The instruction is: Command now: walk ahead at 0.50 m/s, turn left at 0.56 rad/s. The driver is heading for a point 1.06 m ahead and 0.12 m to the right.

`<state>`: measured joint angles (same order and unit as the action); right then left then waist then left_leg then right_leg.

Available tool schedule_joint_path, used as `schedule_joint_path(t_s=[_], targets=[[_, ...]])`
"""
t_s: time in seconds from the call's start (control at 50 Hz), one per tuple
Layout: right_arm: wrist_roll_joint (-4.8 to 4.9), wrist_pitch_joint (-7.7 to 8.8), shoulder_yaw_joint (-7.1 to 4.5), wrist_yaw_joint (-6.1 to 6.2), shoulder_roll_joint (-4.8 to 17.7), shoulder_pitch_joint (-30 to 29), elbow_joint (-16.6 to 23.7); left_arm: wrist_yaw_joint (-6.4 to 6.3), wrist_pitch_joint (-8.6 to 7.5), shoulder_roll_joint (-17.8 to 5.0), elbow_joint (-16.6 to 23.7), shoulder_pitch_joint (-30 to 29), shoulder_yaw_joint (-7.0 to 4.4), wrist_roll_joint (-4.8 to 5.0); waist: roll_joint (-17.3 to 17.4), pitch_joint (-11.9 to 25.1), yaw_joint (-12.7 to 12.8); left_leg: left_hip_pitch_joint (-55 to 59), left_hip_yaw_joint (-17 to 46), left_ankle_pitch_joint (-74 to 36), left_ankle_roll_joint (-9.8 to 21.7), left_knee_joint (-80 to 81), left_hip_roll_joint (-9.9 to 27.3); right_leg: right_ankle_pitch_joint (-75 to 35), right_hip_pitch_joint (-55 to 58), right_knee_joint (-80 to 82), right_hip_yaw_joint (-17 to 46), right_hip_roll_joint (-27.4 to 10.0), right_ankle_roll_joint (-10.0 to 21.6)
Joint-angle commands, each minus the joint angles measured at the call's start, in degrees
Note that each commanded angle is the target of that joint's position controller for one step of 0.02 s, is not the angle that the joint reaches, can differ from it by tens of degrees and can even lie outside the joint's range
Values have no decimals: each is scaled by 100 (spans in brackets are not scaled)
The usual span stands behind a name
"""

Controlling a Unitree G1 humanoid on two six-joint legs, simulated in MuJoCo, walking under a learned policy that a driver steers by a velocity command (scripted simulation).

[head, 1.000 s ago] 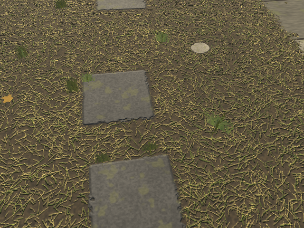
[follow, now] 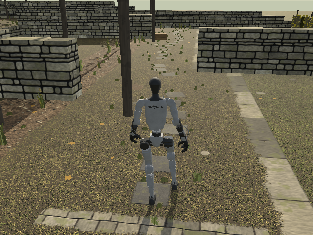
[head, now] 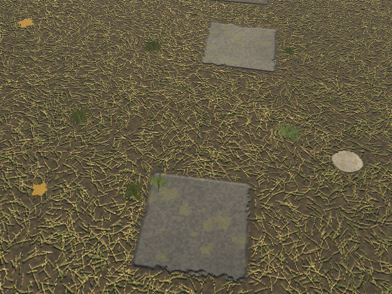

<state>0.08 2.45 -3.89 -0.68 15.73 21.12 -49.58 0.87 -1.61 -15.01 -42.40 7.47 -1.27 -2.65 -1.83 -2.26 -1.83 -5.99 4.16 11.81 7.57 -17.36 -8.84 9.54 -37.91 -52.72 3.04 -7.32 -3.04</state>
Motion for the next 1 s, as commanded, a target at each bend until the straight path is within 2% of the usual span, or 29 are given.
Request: schedule_joint_path(t_s=[0.02, 0.12, 0.16, 0.18, 0.2, 0.22, 0.24, 0.26, 0.28, 0.3, 0.32, 0.36, 0.38, 0.42, 0.5, 0.56, 0.64, 0.68, 0.7, 0.72, 0.74, 0.76, 0.78, 0.8, 0.82, 0.84, 0.88, 0.94, 1.0], targets=[[2, 61, -213, 33, 881, 353, 270, 21, -30, -389, 488, -518, -65, 31, 539, 22, -155, 10, 1154, -2140, 576, 426, 1305, -645, -36, 702, -325, 291, -69], [-77, 86, -168, 111, 839, 668, 195, 71, -145, -397, 693, -1078, -8, 70, 609, 2, -385, 708, 1279, -2742, 452, 158, 1578, -877, 200, 1751, -394, 494, 197], [-99, 121, -167, 152, 922, 465, 218, 60, -191, -528, 617, -725, -52, 73, 663, 27, -143, 725, 1335, -3135, 285, -35, 1731, -590, 867, 2127, -346, 596, 417], [-106, 143, -174, 157, 988, 331, 232, 26, -215, -648, 486, -317, -107, 81, 690, 153, 55, 699, 1283, -3800, 186, -371, 1711, -303, 1438, 2242, -392, 745, 531], [-113, 155, -171, 139, 1022, 247, 216, -29, -257, -762, 254, 378, -173, 85, 566, 472, 383, 678, 1106, -4324, 88, -1158, 1524, -189, 2239, 2509, -493, 915, 653], [-97, 179, -130, 104, 920, 224, 228, -100, -321, -944, 67, 1169, -242, 36, 338, 966, 760, 181, 861, -3776, -20, -2290, 1238, -204, 3412, 2669, -182, 554, 840], [17, 208, -1, 74, 437, 528, 416, -186, -341, -1425, 56, 1901, -343, -98, -476, 1796, 842, -978, 468, -1691, -199, -4070, 746, 717, 4833, 2813, 1715, -898, 1244], [65, 186, -8, 66, 437, 1117, 366, -132, -238, -1655, -115, 1857, -456, 5, -1687, 2076, 492, -2261, 132, 1744, -322, -5319, -24, 833, 5281, 3649, 4126, -1737, 1882], [-127, 127, -34, 103, 738, 777, 260, -75, -184, -1132, 20, 1296, -362, 113, -520, 1113, 353, -2794, 387, 1440, -277, -5709, 422, 1440, 4537, 3744, 3738, -1540, 1833], [-166, 128, -15, 48, 694, 243, 328, -45, -198, -745, 65, 931, -275, 155, 47, 511, 364, -2790, 364, 1005, -288, -5526, 623, 1294, 3816, 3818, 2820, -1256, 1736], [-150, 124, 14, 8, 581, 19, 395, -39, -218, -566, 14, 775, -222, 112, 119, 204, 259, -2698, 292, 779, -293, -5176, 816, 804, 3343, 3990, 2166, -947, 1552], [-233, 27, 54, -67, 468, 32, 389, -56, -300, -517, -176, 884, -188, 134, -241, 114, 110, -2402, 163, 640, -379, -4774, 983, -106, 2949, 4161, 1370, -566, 1384], [-247, -6, 67, -86, 438, 70, 368, -38, -356, -542, -261, 1020, -196, 154, -343, 169, 96, -2340, 93, 611, -418, -4702, 974, -621, 2935, 4174, 1233, -541, 1437], [-262, -38, 92, -115, 392, -123, 411, -14, -428, -584, -406, 1196, -215, 212, -319, 148, 68, -2599, -50, 427, -499, -4470, 1079, -995, 3037, 4318, 925, -493, 1509], [-246, -32, 193, -163, 249, -1147, 717, -6, -405, -555, -630, 1487, -210, 236, -246, -90, 244, -3105, -416, -364, -685, -3414, 1349, -1250, 3193, 4601, 413, -276, 1477], [-203, -4, 288, -182, 103, -1756, 880, 2, -399, -615, -787, 1728, -224, 241, -266, -132, 406, -2822, -643, -871, -711, -2432, 1296, -1638, 3239, 4554, 121, -177, 1378], [-175, 31, 294, -144, 184, -2235, 1019, -29, -363, -681, -986, 2035, -230, 206, -254, -188, 532, -2527, -732, -876, -577, -1755, 1157, -2131, 3632, 4267, 197, -400, 1330], [-183, 70, 265, -107, 254, -2180, 1035, -66, -327, -762, -1048, 2000, -246, 184, -240, -187, 418, -2291, -693, -537, -470, -1515, 1055, -2613, 3843, 3941, 355, -522, 1297], [-195, 104, 234, -76, 309, -1915, 960, -84, -313, -818, -1056, 1918, -260, 177, -241, -83, 267, -1903, -692, -327, -408, -1337, 946, -3074, 3879, 3616, 384, -518, 1242], [-224, 155, 182, -31, 386, -1337, 767, -91, -296, -852, -1064, 1829, -265, 196, -142, 189, -13, -1130, -742, -317, -319, -982, 797, -3534, 3802, 2953, 299, -380, 1161], [-299, 232, 88, 40, 606, -462, 479, -83, -297, -759, -1046, 1806, -232, 229, 98, 735, -354, 169, -553, -454, -163, -783, 974, -3199, 3303, 1911, 100, -86, 1051], [-426, 272, -41, 130, 1109, 542, 377, -71, -325, -474, -796, 1728, -150, 258, 771, 1554, -707, 1576, 932, 97, 120, -666, 2428, -1237, 2231, 236, -161, 310, 934], [-371, 179, -162, 120, 1528, 512, 347, -94, -281, 8, -759, 2463, -73, 403, 1901, 2013, -325, 2413, 3098, 552, 707, 18, 3634, 2173, 566, -1296, -426, 1131, 797], [-208, 124, -71, 92, 985, 109, 435, -146, -180, -666, -900, 2044, -240, 223, 772, 1295, -294, 1693, 2865, 1127, 572, 175, 3324, 1859, 210, -1665, 29, 748, 863], [-177, 143, 38, 77, 616, -394, 491, -91, -178, -585, -830, 1708, -263, 227, 605, 577, -109, 951, 2009, 922, 416, 379, 3043, 1329, 204, -1538, 97, 548, 867], [-177, 184, 83, 60, 410, -620, 483, -55, -158, -427, -828, 1574, -240, 234, 571, 270, 11, 442, 1366, 345, 272, 598, 2785, 1010, 373, -1350, 55, 386, 824], [-143, 264, 117, 103, 278, -665, 393, 30, -17, -310, -874, 1629, -254, 119, 734, 84, 221, -83, 508, -299, 58, 805, 2464, 768, 677, -1183, -21, 251, 710], [-81, 403, 72, 114, 343, -452, 244, 123, 106, -177, -741, 1295, -264, 102, 636, 26, 302, -79, -102, -1065, 88, 953, 2412, 352, 396, -1154, -98, 203, 609], [-95, 411, 52, 133, 337, -202, 99, 186, 141, -140, -540, 742, -264, 92, 589, -92, 246, 111, -613, -1418, 92, 1012, 2345, -217, -135, -845, -172, 140, 528]])
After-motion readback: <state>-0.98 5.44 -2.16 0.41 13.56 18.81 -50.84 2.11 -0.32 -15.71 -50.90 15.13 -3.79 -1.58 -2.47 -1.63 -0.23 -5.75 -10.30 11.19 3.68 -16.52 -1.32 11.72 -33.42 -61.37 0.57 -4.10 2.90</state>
